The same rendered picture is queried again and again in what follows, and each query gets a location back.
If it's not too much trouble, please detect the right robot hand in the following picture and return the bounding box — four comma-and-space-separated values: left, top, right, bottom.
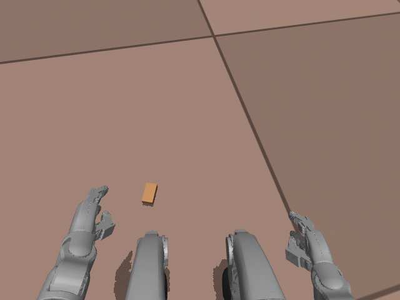
285, 211, 334, 272

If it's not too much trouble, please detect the left robot hand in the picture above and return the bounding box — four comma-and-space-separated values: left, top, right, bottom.
68, 186, 116, 241

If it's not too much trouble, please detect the right robot arm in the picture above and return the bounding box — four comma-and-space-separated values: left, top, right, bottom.
311, 262, 355, 300

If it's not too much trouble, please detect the left robot arm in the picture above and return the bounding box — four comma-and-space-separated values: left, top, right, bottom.
36, 231, 97, 300

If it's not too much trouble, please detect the small box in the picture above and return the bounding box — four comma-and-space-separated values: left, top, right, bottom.
142, 182, 158, 205

